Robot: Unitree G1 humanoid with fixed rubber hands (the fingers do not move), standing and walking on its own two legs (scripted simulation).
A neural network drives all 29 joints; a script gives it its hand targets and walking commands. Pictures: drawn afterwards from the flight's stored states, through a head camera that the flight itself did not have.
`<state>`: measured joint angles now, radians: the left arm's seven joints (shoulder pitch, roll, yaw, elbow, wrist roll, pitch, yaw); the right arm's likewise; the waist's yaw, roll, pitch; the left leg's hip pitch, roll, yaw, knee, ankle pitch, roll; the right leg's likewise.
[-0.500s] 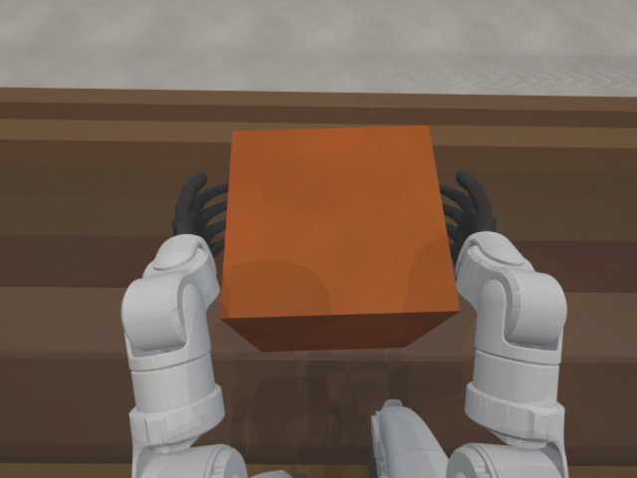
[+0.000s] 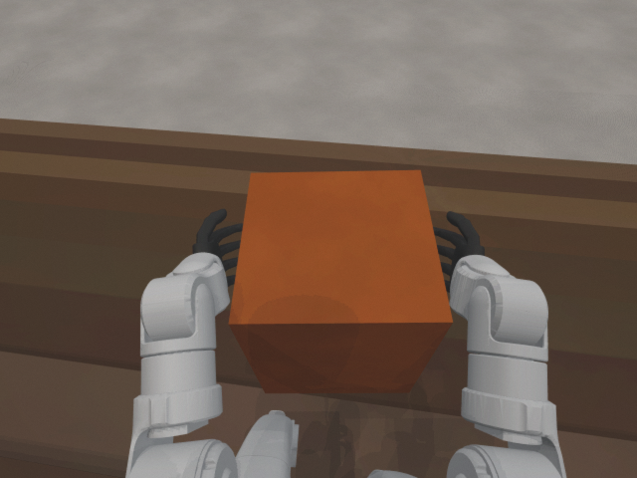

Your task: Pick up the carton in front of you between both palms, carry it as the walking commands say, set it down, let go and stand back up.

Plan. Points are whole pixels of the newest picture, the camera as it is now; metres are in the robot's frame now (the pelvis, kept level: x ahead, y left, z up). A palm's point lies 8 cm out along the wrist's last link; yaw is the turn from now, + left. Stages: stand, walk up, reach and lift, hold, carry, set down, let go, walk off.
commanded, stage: carry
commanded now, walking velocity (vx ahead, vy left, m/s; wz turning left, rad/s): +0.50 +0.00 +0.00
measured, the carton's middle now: (336, 291) +0.34 +0.02 +0.00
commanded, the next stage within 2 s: none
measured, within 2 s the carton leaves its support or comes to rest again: neither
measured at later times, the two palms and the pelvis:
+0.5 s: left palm (293, 137) +0.69 +0.12 -0.04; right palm (451, 147) +0.66 -0.18 -0.03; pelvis +0.36 +0.00 -0.11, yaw -1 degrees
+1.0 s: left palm (306, 85) +1.06 +0.13 -0.16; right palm (416, 91) +1.06 -0.17 -0.18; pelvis +0.73 -0.04 -0.26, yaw -2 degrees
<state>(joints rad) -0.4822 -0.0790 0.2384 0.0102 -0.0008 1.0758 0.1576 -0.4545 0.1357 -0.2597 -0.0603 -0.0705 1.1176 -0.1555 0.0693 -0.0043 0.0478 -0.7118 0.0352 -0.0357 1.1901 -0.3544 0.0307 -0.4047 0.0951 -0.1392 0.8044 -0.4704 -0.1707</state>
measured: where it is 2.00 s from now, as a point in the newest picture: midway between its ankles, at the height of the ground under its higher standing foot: (358, 221)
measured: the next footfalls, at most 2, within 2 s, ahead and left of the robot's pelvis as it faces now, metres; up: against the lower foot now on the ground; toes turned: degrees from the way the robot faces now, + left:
left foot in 0.24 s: +0.33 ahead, +0.04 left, -0.11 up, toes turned -1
right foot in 0.64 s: +0.62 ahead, -0.09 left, -0.22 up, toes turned -3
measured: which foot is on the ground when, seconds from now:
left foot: up 0.00-0.22, down 0.24-0.66, up 0.68-1.00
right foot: down 0.00-0.24, up 0.26-0.62, down 0.64-1.00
